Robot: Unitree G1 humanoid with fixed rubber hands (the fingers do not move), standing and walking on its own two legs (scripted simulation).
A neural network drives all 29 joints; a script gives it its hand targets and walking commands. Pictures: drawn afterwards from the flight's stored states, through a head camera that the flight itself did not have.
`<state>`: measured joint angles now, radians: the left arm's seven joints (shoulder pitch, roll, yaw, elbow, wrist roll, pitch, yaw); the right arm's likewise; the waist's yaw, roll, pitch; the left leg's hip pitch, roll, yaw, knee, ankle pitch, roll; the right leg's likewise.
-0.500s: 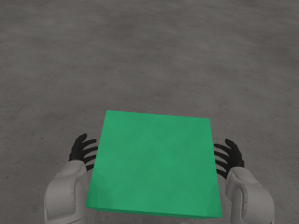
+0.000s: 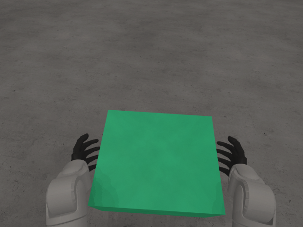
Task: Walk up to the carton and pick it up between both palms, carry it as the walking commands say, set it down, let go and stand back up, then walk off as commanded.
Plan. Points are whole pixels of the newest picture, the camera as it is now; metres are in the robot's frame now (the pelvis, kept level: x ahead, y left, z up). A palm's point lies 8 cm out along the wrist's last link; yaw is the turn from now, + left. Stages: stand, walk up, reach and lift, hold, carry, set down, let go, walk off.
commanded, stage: carry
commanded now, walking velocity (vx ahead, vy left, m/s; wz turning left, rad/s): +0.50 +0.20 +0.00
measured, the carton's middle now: (156, 163) +0.31 +0.00 -0.01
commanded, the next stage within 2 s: none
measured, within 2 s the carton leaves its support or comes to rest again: neither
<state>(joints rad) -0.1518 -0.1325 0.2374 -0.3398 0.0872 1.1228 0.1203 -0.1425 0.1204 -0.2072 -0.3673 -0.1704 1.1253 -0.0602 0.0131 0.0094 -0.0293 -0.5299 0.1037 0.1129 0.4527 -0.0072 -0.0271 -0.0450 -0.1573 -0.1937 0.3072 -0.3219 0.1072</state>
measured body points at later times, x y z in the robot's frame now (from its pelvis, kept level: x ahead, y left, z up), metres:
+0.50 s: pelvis +0.36 +0.10 -0.02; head +0.36 +0.09 +0.43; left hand +0.62 +0.28 +0.06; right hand +0.63 -0.09 +0.06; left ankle +0.16 +0.14 -0.72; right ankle +0.46 +0.03 -0.74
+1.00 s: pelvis +0.69 +0.23 +0.00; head +0.74 +0.24 +0.44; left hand +0.99 +0.41 +0.04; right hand +0.97 +0.04 +0.06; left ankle +0.78 +0.32 -0.74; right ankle +0.50 +0.06 -0.66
